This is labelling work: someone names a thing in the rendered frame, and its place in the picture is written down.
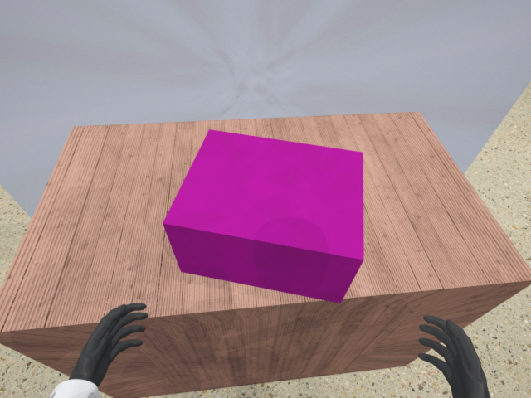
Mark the robot left hand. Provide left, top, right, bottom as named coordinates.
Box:
left=69, top=303, right=148, bottom=387

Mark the left robot forearm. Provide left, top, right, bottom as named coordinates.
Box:
left=50, top=379, right=100, bottom=398

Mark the pedestal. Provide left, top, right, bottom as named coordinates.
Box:
left=0, top=112, right=531, bottom=398

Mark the robot right hand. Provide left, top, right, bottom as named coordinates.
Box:
left=418, top=315, right=490, bottom=398

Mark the carton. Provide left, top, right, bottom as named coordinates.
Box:
left=163, top=129, right=364, bottom=303

